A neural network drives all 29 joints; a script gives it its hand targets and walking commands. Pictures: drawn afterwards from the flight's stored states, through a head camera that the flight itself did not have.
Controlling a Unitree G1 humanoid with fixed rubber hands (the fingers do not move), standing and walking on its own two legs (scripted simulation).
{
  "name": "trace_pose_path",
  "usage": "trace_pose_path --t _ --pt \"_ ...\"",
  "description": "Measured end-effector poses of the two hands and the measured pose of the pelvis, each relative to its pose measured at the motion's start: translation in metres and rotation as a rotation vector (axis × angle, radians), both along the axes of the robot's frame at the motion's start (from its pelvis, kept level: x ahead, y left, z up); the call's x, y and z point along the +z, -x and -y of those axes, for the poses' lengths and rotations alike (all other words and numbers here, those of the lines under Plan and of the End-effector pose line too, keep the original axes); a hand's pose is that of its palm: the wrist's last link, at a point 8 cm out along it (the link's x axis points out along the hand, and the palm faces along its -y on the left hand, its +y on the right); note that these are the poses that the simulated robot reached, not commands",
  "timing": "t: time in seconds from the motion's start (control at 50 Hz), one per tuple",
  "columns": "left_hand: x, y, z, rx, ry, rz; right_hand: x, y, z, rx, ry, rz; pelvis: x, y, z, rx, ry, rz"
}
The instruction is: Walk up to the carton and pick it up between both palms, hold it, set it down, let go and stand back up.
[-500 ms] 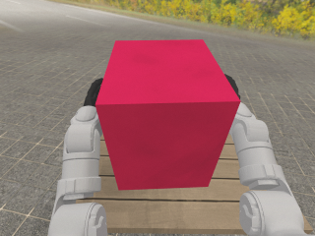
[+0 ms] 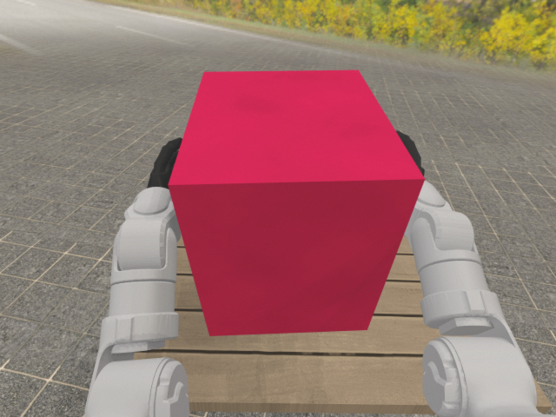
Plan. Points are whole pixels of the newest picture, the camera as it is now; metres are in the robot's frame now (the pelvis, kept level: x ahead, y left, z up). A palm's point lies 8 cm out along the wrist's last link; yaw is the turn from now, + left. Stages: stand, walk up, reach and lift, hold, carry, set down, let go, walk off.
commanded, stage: hold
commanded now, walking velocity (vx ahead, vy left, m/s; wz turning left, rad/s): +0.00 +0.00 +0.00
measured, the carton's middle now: (285, 200) +0.40 +0.00 +0.19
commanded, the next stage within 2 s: set down in 0.56 s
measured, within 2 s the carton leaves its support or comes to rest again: neither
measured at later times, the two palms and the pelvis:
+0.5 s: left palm (164, 193) +0.35 +0.17 +0.23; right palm (405, 186) +0.37 -0.16 +0.24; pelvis +0.00 +0.00 +0.00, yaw +0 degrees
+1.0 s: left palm (153, 183) +0.36 +0.19 +0.24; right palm (394, 184) +0.38 -0.15 +0.24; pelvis +0.00 +0.00 +0.00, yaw +0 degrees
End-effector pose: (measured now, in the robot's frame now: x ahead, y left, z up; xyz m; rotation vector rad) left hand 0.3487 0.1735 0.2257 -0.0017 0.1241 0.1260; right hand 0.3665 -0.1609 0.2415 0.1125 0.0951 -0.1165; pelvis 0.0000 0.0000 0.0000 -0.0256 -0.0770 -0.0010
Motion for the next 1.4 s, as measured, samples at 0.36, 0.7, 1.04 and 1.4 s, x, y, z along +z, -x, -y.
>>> trace_pose_path --t 0.36,0.7,1.04,1.4 --pt "-0.001 -0.001 0.000 0.000 0.002 -0.001 0.000 -0.001 0.000 0.000 0.005 0.000 0.000 0.000 0.000 0.000 0.000 0.000" --pt "0.022 0.006 -0.004 0.015 0.019 0.075 0.020 0.003 -0.004 0.011 0.008 0.075 0.000 0.000 0.000 0.000 0.000 0.005" --pt "0.008 -0.011 -0.013 0.001 -0.019 0.118 -0.009 -0.014 -0.010 0.029 0.169 0.127 0.000 0.000 0.003 0.003 -0.005 0.060" --pt "-0.030 -0.025 0.003 0.014 -0.060 0.062 -0.056 -0.029 0.005 0.032 0.063 0.081 0.001 -0.014 0.006 0.004 -0.008 0.042"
